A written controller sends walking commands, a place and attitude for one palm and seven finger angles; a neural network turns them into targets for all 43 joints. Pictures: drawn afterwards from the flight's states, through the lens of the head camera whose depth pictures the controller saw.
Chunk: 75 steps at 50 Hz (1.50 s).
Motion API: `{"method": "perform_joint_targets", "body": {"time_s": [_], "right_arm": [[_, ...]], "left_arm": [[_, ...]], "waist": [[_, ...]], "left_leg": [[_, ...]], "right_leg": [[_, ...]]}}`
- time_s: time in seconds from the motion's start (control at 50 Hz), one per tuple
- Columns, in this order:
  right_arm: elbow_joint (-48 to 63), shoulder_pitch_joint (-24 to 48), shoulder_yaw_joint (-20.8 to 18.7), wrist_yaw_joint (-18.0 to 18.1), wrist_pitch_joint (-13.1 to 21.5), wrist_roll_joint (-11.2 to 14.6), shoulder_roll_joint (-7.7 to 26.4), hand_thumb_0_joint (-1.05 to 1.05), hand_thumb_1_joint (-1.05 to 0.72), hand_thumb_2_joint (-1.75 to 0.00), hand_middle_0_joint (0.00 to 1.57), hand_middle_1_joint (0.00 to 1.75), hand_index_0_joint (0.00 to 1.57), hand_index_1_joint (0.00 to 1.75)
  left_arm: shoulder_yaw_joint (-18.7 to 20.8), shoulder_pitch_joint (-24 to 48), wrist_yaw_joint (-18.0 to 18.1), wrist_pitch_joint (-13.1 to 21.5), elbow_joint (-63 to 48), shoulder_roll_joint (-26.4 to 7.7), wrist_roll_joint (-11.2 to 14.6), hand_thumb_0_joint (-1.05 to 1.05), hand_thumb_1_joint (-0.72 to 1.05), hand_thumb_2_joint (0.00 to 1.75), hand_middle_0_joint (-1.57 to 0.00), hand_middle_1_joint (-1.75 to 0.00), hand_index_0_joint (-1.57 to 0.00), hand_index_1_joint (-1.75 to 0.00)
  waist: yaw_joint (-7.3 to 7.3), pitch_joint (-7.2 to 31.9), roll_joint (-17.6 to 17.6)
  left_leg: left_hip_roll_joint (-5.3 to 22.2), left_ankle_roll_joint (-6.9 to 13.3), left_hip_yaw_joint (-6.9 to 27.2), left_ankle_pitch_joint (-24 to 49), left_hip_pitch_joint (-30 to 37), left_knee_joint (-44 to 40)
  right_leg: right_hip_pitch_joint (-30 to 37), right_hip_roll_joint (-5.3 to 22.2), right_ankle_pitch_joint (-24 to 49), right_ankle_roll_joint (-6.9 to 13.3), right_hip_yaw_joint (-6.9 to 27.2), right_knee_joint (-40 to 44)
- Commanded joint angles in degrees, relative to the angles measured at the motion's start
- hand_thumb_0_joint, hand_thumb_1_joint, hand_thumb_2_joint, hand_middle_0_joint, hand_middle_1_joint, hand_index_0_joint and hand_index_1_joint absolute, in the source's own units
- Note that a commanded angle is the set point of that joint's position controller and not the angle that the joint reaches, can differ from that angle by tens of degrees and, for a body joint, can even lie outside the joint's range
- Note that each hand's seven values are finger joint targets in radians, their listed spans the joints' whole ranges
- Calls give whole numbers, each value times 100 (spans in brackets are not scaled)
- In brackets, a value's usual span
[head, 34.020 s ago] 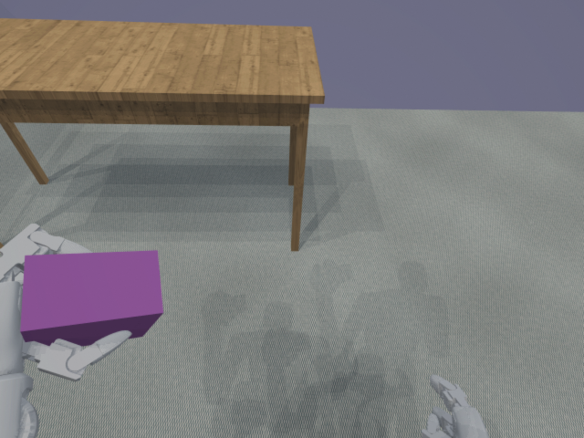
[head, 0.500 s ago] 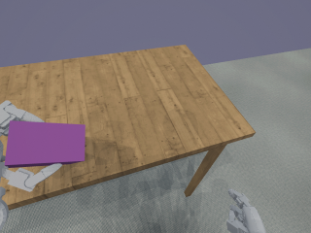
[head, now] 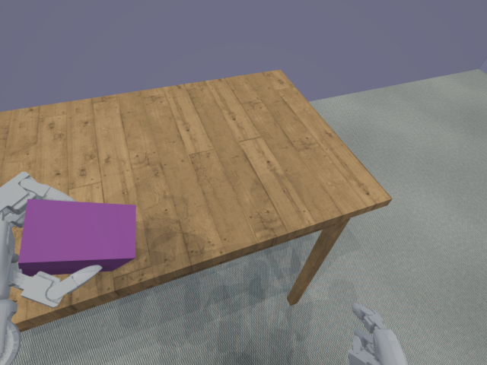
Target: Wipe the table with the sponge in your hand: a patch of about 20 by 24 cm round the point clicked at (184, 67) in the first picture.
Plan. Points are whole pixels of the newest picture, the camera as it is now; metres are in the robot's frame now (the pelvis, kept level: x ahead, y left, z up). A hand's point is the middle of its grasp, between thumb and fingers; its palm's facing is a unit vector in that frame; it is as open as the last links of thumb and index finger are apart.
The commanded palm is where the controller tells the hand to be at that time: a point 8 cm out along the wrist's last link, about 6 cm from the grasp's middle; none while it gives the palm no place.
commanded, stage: look again from close up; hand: left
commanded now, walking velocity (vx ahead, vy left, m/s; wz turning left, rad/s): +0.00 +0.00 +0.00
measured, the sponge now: (92, 241) +0.23 +0.22 +0.13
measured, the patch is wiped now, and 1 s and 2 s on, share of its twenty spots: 0.00 0.00 0.00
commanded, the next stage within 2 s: shuffle to correct the standing spot in 0.28 s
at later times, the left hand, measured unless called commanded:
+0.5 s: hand (70, 244) +0.22 +0.24 +0.15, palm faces +0.39 -0.84 -0.36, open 10.4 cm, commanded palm +0.17 +0.26 +0.18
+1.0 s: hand (138, 219) +0.26 +0.17 +0.15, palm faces +0.35 -0.86 -0.37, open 10.4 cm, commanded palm +0.20 +0.21 +0.18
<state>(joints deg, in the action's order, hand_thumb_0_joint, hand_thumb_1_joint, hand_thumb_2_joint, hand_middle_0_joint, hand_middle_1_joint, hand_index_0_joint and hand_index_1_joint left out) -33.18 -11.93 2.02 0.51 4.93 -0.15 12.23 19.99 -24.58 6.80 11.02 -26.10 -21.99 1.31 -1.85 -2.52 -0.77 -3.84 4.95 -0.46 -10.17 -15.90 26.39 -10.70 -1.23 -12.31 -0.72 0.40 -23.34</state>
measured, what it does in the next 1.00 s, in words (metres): shifts its weight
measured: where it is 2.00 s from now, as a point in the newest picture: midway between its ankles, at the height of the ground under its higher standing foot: outside the picture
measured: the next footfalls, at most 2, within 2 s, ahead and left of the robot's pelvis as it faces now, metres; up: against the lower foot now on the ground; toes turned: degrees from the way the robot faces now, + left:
left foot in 1.54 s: +0.11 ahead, +0.03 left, +0.00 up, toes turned +3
right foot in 1.74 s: +0.14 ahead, -0.23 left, +0.00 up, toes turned -1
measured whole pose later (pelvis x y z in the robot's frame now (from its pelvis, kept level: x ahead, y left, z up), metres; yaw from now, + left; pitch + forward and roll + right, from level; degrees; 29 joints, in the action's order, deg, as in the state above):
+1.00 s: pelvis +0.04 -0.07 -0.01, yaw +0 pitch -1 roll -1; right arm -33.7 -11.8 1.0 2.0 1.0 0.9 12.5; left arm 18.7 -26.9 6.5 5.7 -27.7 -21.7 4.8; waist 0.2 0.0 1.2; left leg 1.6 -0.1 1.2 -19.2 -16.2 36.8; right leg -9.2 -6.9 -19.5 5.5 -1.6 -29.6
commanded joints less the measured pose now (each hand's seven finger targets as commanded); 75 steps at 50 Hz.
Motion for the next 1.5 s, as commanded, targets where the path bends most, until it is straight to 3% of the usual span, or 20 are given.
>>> {"method": "perform_joint_targets", "body": {"time_s": [0.0,0.16,0.18,0.26,0.38,0.56,0.68,0.78,1.0,1.04,1.08,1.12,1.18,1.22,1.24,1.26,1.32,1.4,1.46,1.48], "right_arm": [[892,607,-344,96,302,52,833,0,-90,-90,20,30,20,30],[872,654,-340,146,331,39,858,0,-90,-90,20,30,20,30],[893,653,-305,148,319,42,754,0,-90,-90,20,30,20,30],[858,606,-332,160,291,41,820,0,-90,-90,20,30,20,30],[853,615,-298,166,203,60,734,0,-90,-90,20,30,20,30],[870,792,-266,233,171,3,730,0,-90,-90,20,30,20,30],[883,703,-258,201,89,3,597,0,-90,-90,20,30,20,30],[877,641,-279,175,11,65,591,0,-90,-90,20,30,20,30],[863,631,-336,187,-89,153,613,0,-90,-90,20,30,20,30],[901,618,-338,189,-110,142,620,0,-90,-90,20,30,20,30],[929,684,-300,231,-164,103,638,0,-90,-90,20,30,20,30],[974,674,-305,257,-189,60,618,0,-90,-90,20,30,20,30],[959,716,-245,241,-188,83,569,0,-90,-90,20,30,20,30],[915,537,-326,217,-143,136,587,0,-90,-90,20,30,20,30],[933,549,-380,178,-125,193,589,0,-90,-90,20,30,20,30],[899,628,-371,159,-116,225,573,0,-90,-90,20,30,20,30],[877,659,-280,165,-172,186,513,0,-90,-90,20,30,20,30],[886,828,-209,206,-169,131,441,0,-90,-90,20,30,20,30],[832,878,-265,228,-106,92,487,0,-90,-90,20,30,20,30],[837,780,-301,224,-131,89,532,0,-90,-90,20,30,20,30]], "left_arm": [[471,471,71,250,-1139,-766,80,0,10,130,-120,-160,-120,-160],[692,554,115,217,-1434,-1112,72,0,10,130,-120,-160,-120,-160],[473,533,93,225,-1481,-819,97,0,10,130,-120,-160,-120,-160],[728,262,98,183,-1186,-1034,145,0,10,130,-120,-160,-120,-160],[356,274,19,115,-951,-611,201,0,10,130,-120,-160,-120,-160],[422,1122,131,24,-1456,-938,87,0,10,130,-120,-160,-120,-160],[423,509,137,-64,-1309,-781,178,0,10,130,-120,-160,-120,-160],[497,113,95,-118,-1426,-797,307,0,10,130,-120,-160,-120,-160],[662,397,103,-136,-1535,-1031,472,0,10,130,-120,-160,-120,-160],[727,324,78,-106,-1602,-1074,492,0,10,130,-120,-160,-120,-160],[697,172,53,-96,-1637,-1036,487,0,10,130,-120,-160,-120,-160],[765,158,3,-132,-1582,-1131,434,0,10,130,-120,-160,-120,-160],[572,432,-30,-196,-1446,-923,430,0,10,130,-120,-160,-120,-160],[612,378,-2,-233,-1229,-926,461,0,10,130,-120,-160,-120,-160],[582,355,15,-243,-1160,-871,502,0,10,130,-120,-160,-120,-160],[664,270,61,-221,-996,-950,489,0,10,130,-120,-160,-120,-160],[668,193,51,-82,-895,-938,485,0,10,130,-120,-160,-120,-160],[549,829,118,42,-1338,-952,402,0,10,130,-120,-160,-120,-160],[547,806,159,-4,-1480,-978,428,0,10,130,-120,-160,-120,-160],[383,734,136,-12,-1502,-765,443,0,10,130,-120,-160,-120,-160]], "waist": [[24,867,459],[-6,932,679],[8,952,590],[-5,948,538],[51,864,171],[82,578,1000],[88,861,444],[140,1197,511],[232,977,198],[254,965,455],[239,900,908],[169,766,1090],[127,510,507],[181,751,-214],[158,826,-597],[95,755,-567],[40,503,-27],[40,589,55],[113,937,107],[190,1079,269]], "left_leg": [[938,-381,840,-265,429,-723],[900,-308,815,-146,438,-654],[887,-323,808,36,448,-623],[855,-328,727,322,550,-485],[885,-328,695,282,632,-517],[1297,-151,1357,-2144,237,-1336],[1194,-161,927,-596,400,-516],[1140,-191,540,989,602,310],[839,-262,73,968,135,1305],[920,-182,126,1339,629,916],[1328,94,776,1801,1179,366],[1742,284,1188,2009,1226,197],[1426,-50,591,901,116,529],[902,-263,-51,611,-370,1703],[642,-375,-129,-330,-872,2366],[570,-403,-28,-1227,-1355,2802],[711,-398,120,-1329,-1815,3216],[676,-353,-230,-879,-849,1820],[478,-189,-414,193,846,437],[709,5,-49,672,1642,138]], "right_leg": [[41,346,339,213,124,186],[215,378,488,235,205,185],[283,390,620,242,167,173],[215,426,775,263,252,270],[112,408,675,230,206,350],[-93,65,-259,224,74,-196],[126,261,264,386,137,94],[226,438,1022,484,263,-97],[514,883,2466,791,818,-185],[194,679,2489,596,483,-501],[-476,213,1725,265,-19,-1115],[-819,82,635,60,-40,-1094],[128,191,579,297,117,214],[800,887,1972,723,1026,413],[1195,1268,2795,903,1498,529],[1392,1486,3331,989,1737,571],[1346,1487,3280,765,1338,506],[940,1216,2935,831,878,534],[466,882,2835,205,396,-52],[-15,701,2515,-53,165,-716]]}}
